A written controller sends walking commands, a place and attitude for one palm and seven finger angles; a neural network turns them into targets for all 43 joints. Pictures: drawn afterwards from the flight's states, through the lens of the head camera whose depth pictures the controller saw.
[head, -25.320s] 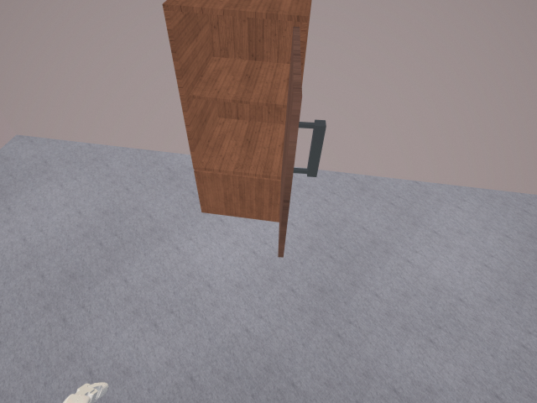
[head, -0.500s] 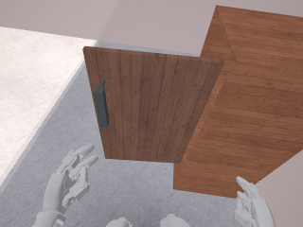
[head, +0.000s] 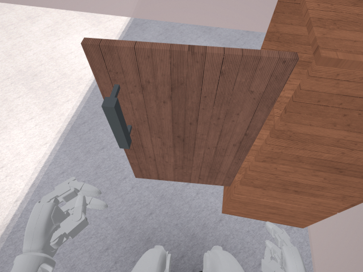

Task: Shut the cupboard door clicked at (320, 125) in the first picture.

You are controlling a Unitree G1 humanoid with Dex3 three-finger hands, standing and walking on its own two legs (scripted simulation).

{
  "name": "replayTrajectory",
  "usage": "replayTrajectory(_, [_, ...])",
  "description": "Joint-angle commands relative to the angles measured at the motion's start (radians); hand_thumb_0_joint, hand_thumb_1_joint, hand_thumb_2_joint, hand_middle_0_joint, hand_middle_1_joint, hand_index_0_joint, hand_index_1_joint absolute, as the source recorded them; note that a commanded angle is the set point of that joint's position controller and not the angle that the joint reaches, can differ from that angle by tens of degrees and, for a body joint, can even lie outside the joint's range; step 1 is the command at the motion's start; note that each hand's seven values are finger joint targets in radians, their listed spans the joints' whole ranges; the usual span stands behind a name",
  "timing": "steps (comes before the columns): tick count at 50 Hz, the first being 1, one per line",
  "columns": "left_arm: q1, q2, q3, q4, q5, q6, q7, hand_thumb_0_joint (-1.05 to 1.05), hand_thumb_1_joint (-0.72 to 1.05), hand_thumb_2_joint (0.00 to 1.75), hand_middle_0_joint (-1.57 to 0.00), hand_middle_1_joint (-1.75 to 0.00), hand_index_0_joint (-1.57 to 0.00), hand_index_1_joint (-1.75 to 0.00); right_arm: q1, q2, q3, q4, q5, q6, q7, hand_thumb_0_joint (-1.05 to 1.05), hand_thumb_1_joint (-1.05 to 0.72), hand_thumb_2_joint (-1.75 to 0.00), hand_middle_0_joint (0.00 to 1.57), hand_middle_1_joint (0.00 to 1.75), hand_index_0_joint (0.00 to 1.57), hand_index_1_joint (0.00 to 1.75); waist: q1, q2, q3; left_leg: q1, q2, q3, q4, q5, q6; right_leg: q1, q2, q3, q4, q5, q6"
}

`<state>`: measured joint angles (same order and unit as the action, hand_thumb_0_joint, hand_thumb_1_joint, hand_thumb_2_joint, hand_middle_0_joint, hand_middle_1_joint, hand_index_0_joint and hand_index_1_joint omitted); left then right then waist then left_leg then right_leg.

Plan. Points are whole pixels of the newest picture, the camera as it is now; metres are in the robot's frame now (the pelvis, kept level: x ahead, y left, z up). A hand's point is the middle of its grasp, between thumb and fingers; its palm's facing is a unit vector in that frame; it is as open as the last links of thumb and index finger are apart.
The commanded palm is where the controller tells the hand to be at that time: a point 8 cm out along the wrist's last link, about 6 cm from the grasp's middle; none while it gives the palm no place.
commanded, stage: raise the hand and make a fist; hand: left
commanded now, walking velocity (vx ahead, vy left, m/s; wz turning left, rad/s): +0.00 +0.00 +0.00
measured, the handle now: (121, 118) +0.43 +0.18 +0.06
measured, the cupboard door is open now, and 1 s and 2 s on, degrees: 95 95 95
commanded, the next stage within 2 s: bring the fist close to the handle in 1.04 s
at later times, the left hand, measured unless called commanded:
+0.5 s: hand (80, 218) +0.21 +0.20 +0.05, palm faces -0.02 -1.00 -0.02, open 3.1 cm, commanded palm +0.19 +0.26 +0.06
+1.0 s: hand (69, 206) +0.22 +0.22 +0.08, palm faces +0.03 -1.00 -0.05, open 3.2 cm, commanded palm +0.19 +0.26 +0.07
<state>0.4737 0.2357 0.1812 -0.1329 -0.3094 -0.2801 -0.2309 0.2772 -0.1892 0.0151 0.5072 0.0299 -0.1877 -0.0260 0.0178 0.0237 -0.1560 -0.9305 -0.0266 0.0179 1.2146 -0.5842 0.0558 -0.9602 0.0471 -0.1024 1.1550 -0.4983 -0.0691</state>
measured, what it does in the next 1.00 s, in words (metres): stands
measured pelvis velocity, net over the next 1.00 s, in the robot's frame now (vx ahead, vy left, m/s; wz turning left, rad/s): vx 0.00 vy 0.02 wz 0.01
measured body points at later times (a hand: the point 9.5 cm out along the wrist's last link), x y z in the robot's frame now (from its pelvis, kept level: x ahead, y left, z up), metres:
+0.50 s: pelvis +0.00 +0.02 +0.01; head +0.06 +0.03 +0.45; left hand +0.20 +0.26 +0.06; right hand +0.21 -0.20 -0.06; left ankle +0.00 +0.08 -0.64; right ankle +0.03 -0.08 -0.64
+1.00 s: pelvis +0.00 +0.02 +0.01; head +0.06 +0.04 +0.46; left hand +0.21 +0.27 +0.09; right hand +0.17 -0.22 -0.06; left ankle +0.00 +0.08 -0.64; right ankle +0.03 -0.08 -0.64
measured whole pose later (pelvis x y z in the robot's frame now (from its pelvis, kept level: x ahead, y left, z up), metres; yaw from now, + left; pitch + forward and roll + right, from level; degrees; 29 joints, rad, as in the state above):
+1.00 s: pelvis +0.00 +0.02 +0.01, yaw +1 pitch +15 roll -3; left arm 0.39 0.27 0.16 -0.09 -0.30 -0.44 -0.22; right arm 0.28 -0.26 0.02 0.47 0.01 -0.16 -0.03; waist 0.00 0.03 -0.16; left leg -0.88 -0.04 0.01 1.17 -0.56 0.08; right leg -0.89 0.03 -0.10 1.10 -0.47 -0.04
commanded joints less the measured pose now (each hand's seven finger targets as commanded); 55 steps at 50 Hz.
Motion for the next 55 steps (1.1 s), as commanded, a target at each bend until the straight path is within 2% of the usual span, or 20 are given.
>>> replayTrajectory(1, [0.036,0.040,-0.012,-0.160,0.005,-0.212,0.009,0.00,0.90,0.90,-1.01,-1.18,-1.01,-1.18,-0.086,-0.143,-0.063,-0.136,-0.009,-0.073,0.000,0.00,-0.90,-0.90,0.20,0.30,0.20,0.30,-0.031,-0.016,-0.199,0.005,0.013,-0.091,-0.119,0.380,-0.046,0.261,-0.045,0.134,-0.104,0.386,0.052])
replayTrajectory(4, [0.009,0.026,-0.077,-0.058,0.011,-0.222,-0.075,0.00,0.90,0.90,-1.06,-1.24,-1.06,-1.24,-0.077,-0.182,-0.071,-0.140,0.000,-0.076,-0.011,0.00,-0.90,-0.90,0.20,0.30,0.20,0.30,-0.076,-0.112,-0.122,-0.054,0.012,-0.097,-0.093,0.267,-0.034,0.196,-0.053,0.168,-0.152,0.212,0.055])
replayTrajectory(6, [-0.006,0.094,-0.025,-0.079,-0.005,-0.215,-0.115,0.00,0.90,0.90,-1.10,-1.28,-1.10,-1.28,-0.066,-0.198,-0.078,-0.160,0.011,-0.081,-0.020,0.00,-0.90,-0.90,0.20,0.30,0.20,0.30,-0.051,-0.089,-0.186,-0.044,0.010,-0.091,-0.104,0.243,-0.029,0.233,-0.060,0.184,-0.180,0.136,0.049])
replayTrajectory(9, [-0.031,0.213,0.097,-0.212,-0.023,-0.215,-0.094,0.00,0.90,0.90,-1.15,-1.34,-1.15,-1.34,-0.072,-0.198,-0.080,-0.179,0.007,-0.077,-0.029,0.00,-0.90,-0.90,0.20,0.30,0.20,0.30,0.012,0.005,-0.310,0.040,0.010,-0.086,-0.139,0.327,-0.035,0.300,-0.042,0.154,-0.144,0.197,0.028])
replayTrajectory(11, [-0.009,0.197,0.115,-0.298,-0.032,-0.226,-0.052,0.00,0.90,0.90,-1.19,-1.38,-1.19,-1.38,-0.067,-0.175,-0.074,-0.191,0.004,-0.069,-0.026,0.00,-0.90,-0.90,0.20,0.30,0.20,0.30,0.041,0.082,-0.370,0.138,0.009,-0.090,-0.183,0.428,-0.054,0.323,-0.030,0.109,-0.111,0.287,0.019])
replayTrajectory(13, [0.025,0.157,0.102,-0.312,-0.034,-0.231,-0.004,0.00,0.90,0.90,-1.23,-1.42,-1.23,-1.42,-0.060,-0.163,-0.072,-0.186,0.000,-0.057,-0.019,0.00,-0.90,-0.90,0.20,0.30,0.20,0.30,0.046,0.132,-0.357,0.209,0.013,-0.096,-0.202,0.529,-0.073,0.290,-0.020,0.077,-0.099,0.333,0.019])
replayTrajectory(15, [0.039,0.102,0.057,-0.252,-0.025,-0.212,0.018,0.00,0.90,0.90,-1.26,-1.46,-1.26,-1.46,-0.052,-0.163,-0.069,-0.182,-0.003,-0.037,-0.012,0.00,-0.90,-0.90,0.20,0.30,0.20,0.30,0.017,0.103,-0.291,0.209,0.017,-0.100,-0.205,0.546,-0.077,0.256,-0.014,0.057,-0.106,0.336,0.025])
replayTrajectory(19, [0.010,0.036,-0.046,-0.040,0.018,-0.132,-0.019,0.00,0.90,0.90,-1.30,-1.50,-1.30,-1.50,-0.057,-0.196,-0.066,-0.188,0.003,-0.004,-0.010,0.00,-0.90,-0.90,0.20,0.30,0.20,0.30,-0.049,-0.051,-0.102,0.086,0.022,-0.113,-0.223,0.310,-0.062,0.178,-0.012,0.049,-0.158,0.186,0.029])
replayTrajectory(20, [-0.025,0.050,-0.059,-0.033,0.027,-0.117,-0.037,0.00,0.90,0.90,-1.30,-1.50,-1.30,-1.50,-0.059,-0.205,-0.063,-0.202,0.007,-0.003,-0.011,0.00,-0.90,-0.90,0.20,0.30,0.20,0.30,-0.051,-0.047,-0.091,0.069,0.023,-0.116,-0.228,0.263,-0.057,0.175,-0.017,0.052,-0.169,0.150,0.030])
replayTrajectory(24, [-0.155,0.158,0.006,-0.134,0.020,-0.121,-0.056,0.00,0.90,0.90,-1.30,-1.50,-1.30,-1.50,-0.056,-0.214,-0.055,-0.224,0.005,-0.014,-0.027,0.00,-0.90,-0.90,0.20,0.30,0.20,0.30,-0.033,0.001,-0.160,0.110,0.022,-0.126,-0.245,0.223,-0.054,0.209,-0.017,0.069,-0.184,0.109,0.022])
replayTrajectory(27, [-0.190,0.195,0.073,-0.267,-0.002,-0.182,-0.020,0.00,0.90,0.90,-1.30,-1.50,-1.30,-1.50,-0.060,-0.191,-0.045,-0.226,-0.004,-0.027,-0.027,0.00,-0.90,-0.90,0.20,0.30,0.20,0.30,0.007,0.097,-0.276,0.206,0.021,-0.133,-0.261,0.328,-0.076,0.257,-0.016,0.061,-0.160,0.183,0.014])
replayTrajectory(29, [-0.165,0.214,0.105,-0.283,-0.007,-0.210,0.011,0.00,0.90,0.90,-1.30,-1.50,-1.30,-1.50,-0.057,-0.185,-0.042,-0.209,-0.012,-0.029,-0.022,0.00,-0.90,-0.90,0.20,0.30,0.20,0.30,0.018,0.122,-0.295,0.234,0.023,-0.137,-0.258,0.395,-0.087,0.258,-0.010,0.054,-0.145,0.225,0.010])
replayTrajectory(33, [-0.080,0.094,0.004,-0.086,0.005,-0.173,-0.003,0.00,0.90,0.90,-1.30,-1.50,-1.30,-1.50,-0.057,-0.195,-0.041,-0.189,-0.005,-0.013,-0.007,0.00,-0.90,-0.90,0.20,0.30,0.20,0.30,-0.023,0.056,-0.151,0.156,0.028,-0.142,-0.275,0.279,-0.085,0.197,-0.011,0.036,-0.170,0.144,0.021])
replayTrajectory(36, [-0.066,0.071,-0.044,-0.002,0.017,-0.103,-0.049,0.00,0.90,0.90,-1.30,-1.50,-1.30,-1.50,-0.056,-0.212,-0.049,-0.205,0.009,-0.006,-0.007,0.00,-0.90,-0.90,0.20,0.30,0.20,0.30,-0.034,-0.013,-0.117,0.115,0.025,-0.136,-0.286,0.215,-0.069,0.208,-0.017,0.045,-0.201,0.106,0.026])
replayTrajectory(39, [-0.132,0.145,0.004,-0.081,0.009,-0.087,-0.059,0.00,0.90,0.90,-1.30,-1.50,-1.30,-1.50,-0.055,-0.219,-0.050,-0.221,0.010,-0.013,-0.018,0.00,-0.90,-0.90,0.20,0.30,0.20,0.30,-0.024,-0.004,-0.162,0.131,0.021,-0.135,-0.290,0.226,-0.063,0.253,-0.020,0.058,-0.209,0.113,0.021])
replayTrajectory(41, [-0.171,0.181,0.050,-0.187,0.001,-0.128,-0.034,0.00,0.90,0.90,-1.30,-1.50,-1.30,-1.50,-0.059,-0.205,-0.049,-0.226,0.002,-0.022,-0.022,0.00,-0.90,-0.90,0.20,0.30,0.20,0.30,-0.003,0.045,-0.235,0.178,0.020,-0.129,-0.286,0.293,-0.068,0.282,-0.020,0.060,-0.194,0.161,0.019])
replayTrajectory(44, [-0.180,0.216,0.105,-0.256,-0.008,-0.209,0.022,0.00,0.90,0.90,-1.30,-1.50,-1.30,-1.50,-0.059,-0.191,-0.043,-0.204,-0.013,-0.033,-0.020,0.00,-0.90,-0.90,0.20,0.30,0.20,0.30,0.012,0.083,-0.252,0.197,0.021,-0.131,-0.273,0.372,-0.084,0.278,-0.012,0.056,-0.161,0.213,0.010])
replayTrajectory(46, [-0.134,0.150,0.067,-0.183,-0.010,-0.239,0.033,0.00,0.90,0.90,-1.30,-1.50,-1.30,-1.50,-0.060,-0.186,-0.044,-0.184,-0.015,-0.031,-0.012,0.00,-0.90,-0.90,0.20,0.30,0.20,0.30,-0.004,0.058,-0.210,0.178,0.023,-0.128,-0.261,0.355,-0.087,0.239,-0.012,0.050,-0.155,0.199,0.015])
replayTrajectory(50, [-0.062,0.074,-0.015,-0.001,0.007,-0.181,-0.021,0.00,0.90,0.90,-1.30,-1.50,-1.30,-1.50,-0.054,-0.206,-0.052,-0.178,-0.004,-0.014,0.001,0.00,-0.90,-0.90,0.20,0.30,0.20,0.30,-0.029,0.005,-0.143,0.100,0.018,-0.114,-0.248,0.273,-0.072,0.214,-0.019,0.056,-0.174,0.149,0.023])
replayTrajectory(55, [-0.142,0.156,0.015,-0.127,0.004,-0.120,-0.065,0.00,0.90,0.90,-1.30,-1.50,-1.30,-1.50,-0.055,-0.213,-0.055,-0.219,0.007,-0.011,-0.014,0.00,-0.90,-0.90,0.20,0.30,0.20,0.30,-0.017,0.010,-0.226,0.131,0.014,-0.108,-0.259,0.272,-0.051,0.293,-0.026,0.082,-0.207,0.155,0.025])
